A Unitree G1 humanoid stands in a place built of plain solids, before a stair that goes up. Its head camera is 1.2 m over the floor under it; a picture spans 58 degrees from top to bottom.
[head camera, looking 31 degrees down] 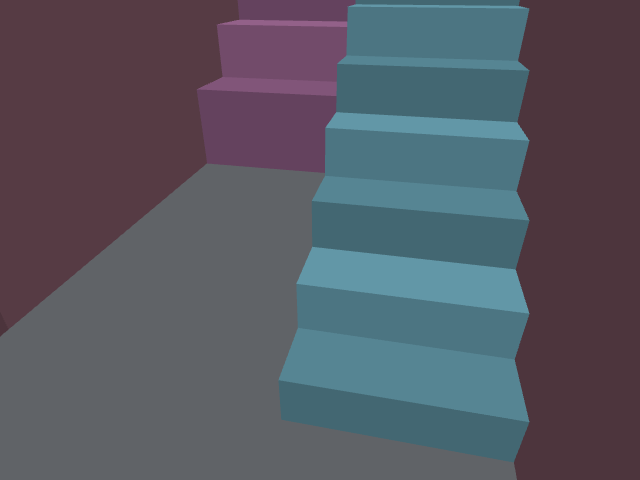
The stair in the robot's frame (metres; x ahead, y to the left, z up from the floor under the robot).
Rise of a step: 0.19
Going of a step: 0.23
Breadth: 0.70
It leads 12 degrees to the right of straight ahead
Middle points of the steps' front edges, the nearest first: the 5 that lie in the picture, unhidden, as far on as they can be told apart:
0.82 -0.22 0.18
1.04 -0.27 0.37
1.27 -0.31 0.55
1.49 -0.36 0.74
1.72 -0.41 0.92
